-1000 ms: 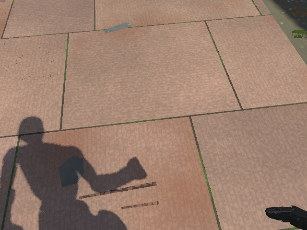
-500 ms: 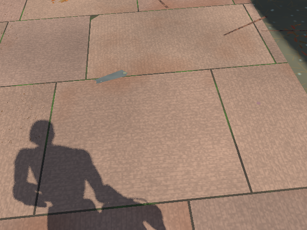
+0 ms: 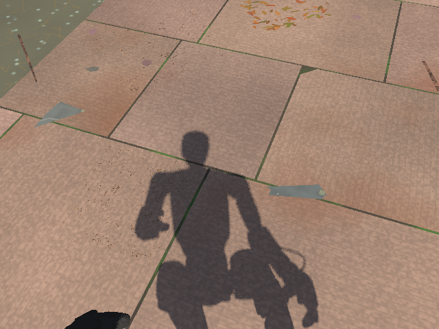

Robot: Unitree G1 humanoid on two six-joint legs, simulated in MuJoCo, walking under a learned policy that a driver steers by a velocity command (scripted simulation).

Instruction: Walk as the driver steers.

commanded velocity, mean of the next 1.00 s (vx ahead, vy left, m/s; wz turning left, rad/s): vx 0.56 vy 0.00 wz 0.12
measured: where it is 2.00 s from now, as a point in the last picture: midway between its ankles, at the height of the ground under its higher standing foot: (216, 274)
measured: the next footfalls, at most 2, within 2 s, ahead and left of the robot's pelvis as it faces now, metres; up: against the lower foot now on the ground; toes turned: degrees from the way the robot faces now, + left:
right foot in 0.22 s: +0.44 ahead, -0.17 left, +0.00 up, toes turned +16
left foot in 0.60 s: +0.66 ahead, +0.14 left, +0.00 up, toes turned +19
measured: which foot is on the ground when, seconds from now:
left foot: down 0.00-0.20, up 0.22-0.58, down 0.60-1.00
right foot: up 0.00-0.20, down 0.22-0.60, up 0.62-1.00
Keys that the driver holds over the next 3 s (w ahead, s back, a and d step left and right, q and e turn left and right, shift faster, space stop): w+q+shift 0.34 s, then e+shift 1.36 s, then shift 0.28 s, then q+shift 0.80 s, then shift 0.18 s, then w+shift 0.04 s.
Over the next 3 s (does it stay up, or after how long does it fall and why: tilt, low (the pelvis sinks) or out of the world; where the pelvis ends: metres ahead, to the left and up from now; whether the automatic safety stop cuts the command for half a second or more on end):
stays up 0.67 -0.01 0.01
